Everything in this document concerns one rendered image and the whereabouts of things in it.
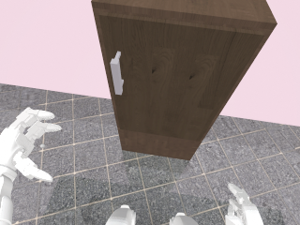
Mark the handle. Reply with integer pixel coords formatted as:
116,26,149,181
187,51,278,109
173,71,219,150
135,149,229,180
110,51,124,96

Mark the cupboard door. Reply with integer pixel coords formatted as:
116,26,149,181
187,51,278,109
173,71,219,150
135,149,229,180
98,11,265,142

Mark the robot left hand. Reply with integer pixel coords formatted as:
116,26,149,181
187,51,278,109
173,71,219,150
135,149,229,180
0,107,62,182

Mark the right robot shin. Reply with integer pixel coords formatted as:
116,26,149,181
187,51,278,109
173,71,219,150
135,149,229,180
176,212,185,216

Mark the left robot forearm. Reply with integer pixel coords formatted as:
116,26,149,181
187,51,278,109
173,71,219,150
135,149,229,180
0,164,18,225

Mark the robot right hand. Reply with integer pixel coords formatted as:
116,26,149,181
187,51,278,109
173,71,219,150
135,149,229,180
225,183,263,225

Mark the left robot shin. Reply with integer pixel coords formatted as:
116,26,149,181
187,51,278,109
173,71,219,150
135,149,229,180
120,204,129,208

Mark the robot shin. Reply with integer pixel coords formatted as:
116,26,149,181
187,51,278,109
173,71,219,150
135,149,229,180
120,204,129,208
176,212,185,216

